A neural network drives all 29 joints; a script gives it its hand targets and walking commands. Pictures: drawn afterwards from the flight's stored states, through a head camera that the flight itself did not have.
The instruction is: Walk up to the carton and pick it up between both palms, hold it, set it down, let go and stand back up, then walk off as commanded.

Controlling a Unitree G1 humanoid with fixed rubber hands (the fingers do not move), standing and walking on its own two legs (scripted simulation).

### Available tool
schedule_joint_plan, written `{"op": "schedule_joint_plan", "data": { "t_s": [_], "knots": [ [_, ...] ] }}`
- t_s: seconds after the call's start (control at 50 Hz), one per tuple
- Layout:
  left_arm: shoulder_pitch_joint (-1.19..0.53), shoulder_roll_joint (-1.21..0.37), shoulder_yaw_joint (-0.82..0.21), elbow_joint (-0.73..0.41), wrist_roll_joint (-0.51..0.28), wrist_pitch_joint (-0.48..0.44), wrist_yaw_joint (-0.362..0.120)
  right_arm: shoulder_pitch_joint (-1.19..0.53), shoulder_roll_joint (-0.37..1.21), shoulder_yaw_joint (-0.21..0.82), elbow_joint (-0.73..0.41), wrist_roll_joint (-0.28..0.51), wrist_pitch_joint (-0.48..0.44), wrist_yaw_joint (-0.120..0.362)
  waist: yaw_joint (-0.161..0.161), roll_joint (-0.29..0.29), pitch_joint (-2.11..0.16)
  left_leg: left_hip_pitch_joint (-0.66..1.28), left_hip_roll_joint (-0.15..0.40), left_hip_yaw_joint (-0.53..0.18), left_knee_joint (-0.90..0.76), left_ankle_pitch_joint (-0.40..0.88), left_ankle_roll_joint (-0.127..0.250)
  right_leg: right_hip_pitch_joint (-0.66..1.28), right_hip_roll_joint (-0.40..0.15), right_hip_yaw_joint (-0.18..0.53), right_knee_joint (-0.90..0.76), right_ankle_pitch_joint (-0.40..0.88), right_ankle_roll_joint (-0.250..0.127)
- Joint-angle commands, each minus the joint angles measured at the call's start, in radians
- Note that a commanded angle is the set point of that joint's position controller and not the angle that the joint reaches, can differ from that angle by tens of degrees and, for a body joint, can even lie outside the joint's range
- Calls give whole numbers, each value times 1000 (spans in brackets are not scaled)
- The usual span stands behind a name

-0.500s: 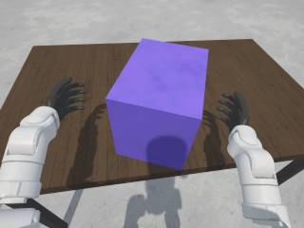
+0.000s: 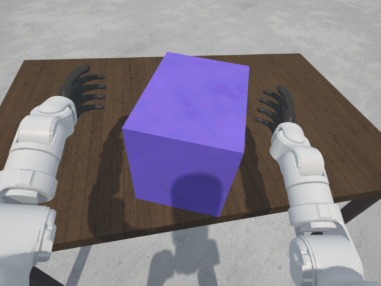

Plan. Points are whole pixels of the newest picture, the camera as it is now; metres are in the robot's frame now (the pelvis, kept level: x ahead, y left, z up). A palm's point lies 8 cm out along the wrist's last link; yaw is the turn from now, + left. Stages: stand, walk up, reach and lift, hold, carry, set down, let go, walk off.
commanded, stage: reach and lift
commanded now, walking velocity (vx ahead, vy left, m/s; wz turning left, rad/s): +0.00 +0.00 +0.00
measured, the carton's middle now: (192, 132) +0.45 -0.10 +0.06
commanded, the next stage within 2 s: none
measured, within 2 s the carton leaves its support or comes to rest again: neither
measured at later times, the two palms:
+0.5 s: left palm (82, 79) +0.50 +0.12 +0.20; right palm (272, 104) +0.40 -0.25 +0.18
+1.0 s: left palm (104, 123) +0.48 +0.10 +0.10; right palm (257, 137) +0.38 -0.24 +0.09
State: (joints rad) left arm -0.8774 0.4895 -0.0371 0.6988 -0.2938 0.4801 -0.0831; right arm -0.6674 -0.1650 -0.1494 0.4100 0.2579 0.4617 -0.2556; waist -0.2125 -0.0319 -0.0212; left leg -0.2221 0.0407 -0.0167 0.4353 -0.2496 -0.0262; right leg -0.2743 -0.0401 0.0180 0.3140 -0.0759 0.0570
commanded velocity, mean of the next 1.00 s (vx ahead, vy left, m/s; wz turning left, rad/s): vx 0.00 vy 0.00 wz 0.00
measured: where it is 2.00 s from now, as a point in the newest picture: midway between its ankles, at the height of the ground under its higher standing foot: outside the picture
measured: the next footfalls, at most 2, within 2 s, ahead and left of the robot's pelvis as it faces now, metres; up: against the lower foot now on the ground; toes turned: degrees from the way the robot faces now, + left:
none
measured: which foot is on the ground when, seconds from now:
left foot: down 0.00-1.00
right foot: down 0.00-1.00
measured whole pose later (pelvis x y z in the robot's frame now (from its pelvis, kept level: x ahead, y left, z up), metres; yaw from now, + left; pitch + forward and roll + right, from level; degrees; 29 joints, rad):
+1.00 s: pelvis +0.00 -0.01 -0.01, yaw +0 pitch +12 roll -1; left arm -1.06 0.34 -0.14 1.35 -0.28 0.00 -0.02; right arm -0.85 -0.06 -0.14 0.97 0.18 0.07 -0.27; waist -0.23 -0.01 -0.13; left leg -0.46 0.04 -0.03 0.49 -0.25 -0.04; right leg -0.51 -0.04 0.01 0.38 -0.08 0.05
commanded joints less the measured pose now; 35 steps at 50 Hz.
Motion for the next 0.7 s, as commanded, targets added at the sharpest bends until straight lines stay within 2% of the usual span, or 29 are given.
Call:
{"op": "schedule_joint_plan", "data": {
  "t_s": [0.0, 0.1, 0.2, 0.24, 0.34, 0.42, 0.5, 0.52, 0.56, 0.58, 0.6, 0.68],
  "knots": [
    [-582, 179, 29, -120, -8, -72, 11, -519, -156, -16, -134, 3, -76, 12, -12, 128, -584, 21, -72, 67, -70, 256, -7, 395, 94, -72, 46, 360, -49],
    [-634, 168, 21, -85, -8, -75, 15, -588, -180, -16, -85, 4, -105, 12, -20, 122, -581, 53, -74, 59, -57, 329, -23, 371, 105, -84, 42, 413, -44],
    [-693, 161, 15, -34, -2, -85, 21, -651, -181, -23, -27, 2, -130, 13, -25, 125, -587, 48, -79, 58, -56, 344, -27, 361, 103, -91, 39, 431, -41],
    [-738, 163, 11, -20, -1, -95, 25, -673, -177, -23, 1, 3, -139, 13, -27, 147, -610, 59, -80, 57, -47, 356, -31, 356, 100, -89, 44, 448, -41],
    [-793, 146, -4, 20, -1, -114, 32, -726, -181, -16, 69, 3, -163, 18, -33, 149, -674, 98, -78, 47, -32, 408, -35, 335, 103, -98, 47, 489, -38],
    [-811, 130, -16, 139, 3, -138, 30, -762, -170, 0, 153, 2, -178, 16, -43, 130, -649, 67, -79, 47, -42, 368, -30, 332, 97, -98, 44, 483, -36],
    [-808, 111, -30, 211, 8, -185, 27, -762, -153, 3, 207, -2, -214, 11, -49, 134, -667, 76, -80, 47, -32, 387, -35, 319, 97, -102, 45, 492, -40],
    [-799, 102, -33, 225, 14, -199, 26, -761, -145, 11, 213, -2, -225, 11, -42, 142, -670, 79, -81, 46, -33, 394, -35, 318, 96, -102, 45, 496, -41],
    [-785, 89, -36, 278, 24, -228, 25, -747, -132, 16, 265, -6, -243, 11, -45, 138, -650, 68, -80, 45, -35, 382, -34, 304, 94, -103, 42, 481, -43],
    [-790, 83, -33, 280, 32, -245, 27, -750, -128, 24, 259, -11, -257, 10, -37, 140, -663, 70, -80, 47, -33, 381, -34, 302, 92, -103, 44, 481, -45],
    [-773, 80, -30, 312, 34, -262, 26, -739, -120, 25, 280, -18, -267, 8, -36, 124, -649, 57, -81, 48, -34, 365, -32, 298, 89, -101, 45, 478, -44],
    [-762, 56, -40, 375, 39, -337, 29, -720, -91, 30, 318, -31, -322, 3, -36, 126, -638, 33, -85, 49, -31, 345, -32, 269, 84, -101, 54, 460, -43]
  ]
}}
